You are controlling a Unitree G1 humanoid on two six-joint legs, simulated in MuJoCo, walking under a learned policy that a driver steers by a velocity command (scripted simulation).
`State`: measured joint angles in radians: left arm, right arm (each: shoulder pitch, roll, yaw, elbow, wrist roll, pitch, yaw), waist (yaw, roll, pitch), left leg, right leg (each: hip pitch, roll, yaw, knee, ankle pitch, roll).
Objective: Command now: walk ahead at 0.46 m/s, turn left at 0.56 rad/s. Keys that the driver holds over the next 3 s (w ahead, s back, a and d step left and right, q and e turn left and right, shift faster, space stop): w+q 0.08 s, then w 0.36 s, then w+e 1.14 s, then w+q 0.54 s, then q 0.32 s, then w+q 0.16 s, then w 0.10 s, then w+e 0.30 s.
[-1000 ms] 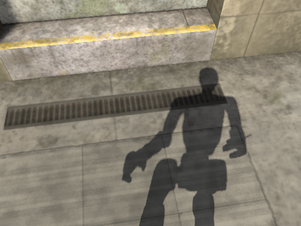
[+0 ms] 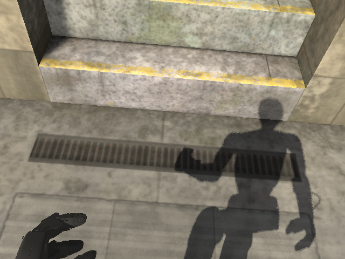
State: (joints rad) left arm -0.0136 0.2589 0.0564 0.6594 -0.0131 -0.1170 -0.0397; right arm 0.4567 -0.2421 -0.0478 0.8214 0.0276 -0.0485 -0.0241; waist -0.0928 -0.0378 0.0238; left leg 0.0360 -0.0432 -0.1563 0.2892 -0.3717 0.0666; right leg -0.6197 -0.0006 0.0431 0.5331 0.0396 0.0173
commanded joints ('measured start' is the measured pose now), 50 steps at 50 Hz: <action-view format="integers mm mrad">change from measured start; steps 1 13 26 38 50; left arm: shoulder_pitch -107 220 336 293 -22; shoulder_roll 107 90 220 87 77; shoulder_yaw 29 29 46 20 2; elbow -105 44 132 71 -76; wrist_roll -7 17 -25 -17 -19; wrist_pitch -28 -15 36 77 64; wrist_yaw -3 16 23 31 -33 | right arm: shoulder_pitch -6 -126 -361 -208 -114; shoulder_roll -194 -85 -131 -128 -235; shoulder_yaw -56 -21 -20 -38 -72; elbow -56 -147 -237 -136 -37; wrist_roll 5 -3 -11 -45 -19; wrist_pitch -2 -6 -42 -83 -32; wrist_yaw -12 24 55 36 1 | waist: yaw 41 72 93 98 26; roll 183 -42 -27 116 88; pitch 43 -36 0 -31 70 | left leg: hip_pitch -69 -643 -417 -148 70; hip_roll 241 156 82 317 344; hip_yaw -183 45 169 76 342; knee -2 860 227 -132 -84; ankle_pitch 467 40 265 412 604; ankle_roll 101 -34 -20 118 56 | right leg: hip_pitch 90 437 486 -72 -93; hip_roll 22 -231 -237 -122 -80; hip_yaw -7 220 87 79 -72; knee -44 -373 -250 604 116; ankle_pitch -33 -174 -82 -216 -113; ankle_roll -23 -263 -176 -20 -80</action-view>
